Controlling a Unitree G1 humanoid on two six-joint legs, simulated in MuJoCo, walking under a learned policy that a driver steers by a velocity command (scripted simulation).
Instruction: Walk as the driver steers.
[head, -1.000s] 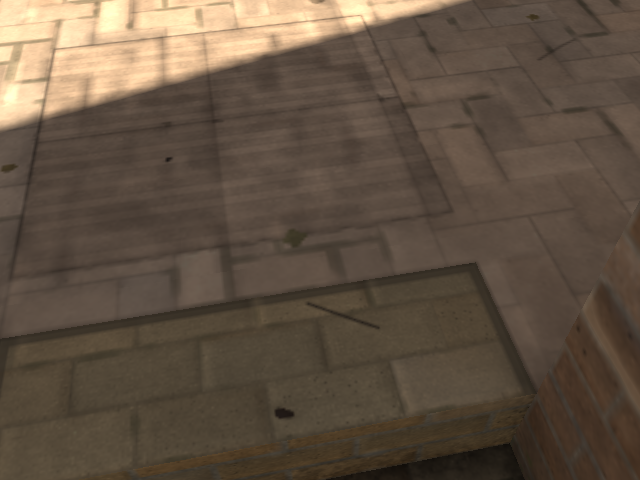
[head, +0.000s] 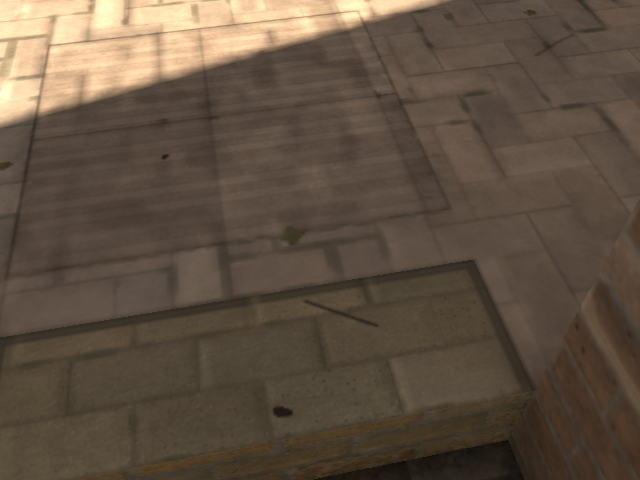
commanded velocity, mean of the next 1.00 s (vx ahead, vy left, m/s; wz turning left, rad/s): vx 0.01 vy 0.01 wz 0.00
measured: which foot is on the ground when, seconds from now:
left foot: down 0.00-1.00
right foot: down 0.00-1.00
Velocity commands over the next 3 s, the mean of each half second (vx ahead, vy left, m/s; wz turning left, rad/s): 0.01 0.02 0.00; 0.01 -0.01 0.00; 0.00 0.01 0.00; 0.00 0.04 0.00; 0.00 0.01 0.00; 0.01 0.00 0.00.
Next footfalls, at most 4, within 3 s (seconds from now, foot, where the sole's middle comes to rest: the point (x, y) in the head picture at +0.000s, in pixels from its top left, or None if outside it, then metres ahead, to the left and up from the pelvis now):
none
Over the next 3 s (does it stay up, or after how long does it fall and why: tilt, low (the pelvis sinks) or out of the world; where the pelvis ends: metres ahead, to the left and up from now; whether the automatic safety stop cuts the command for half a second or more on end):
stays up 0.00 -0.01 0.00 its command is cut before an obstacle after 0.3 s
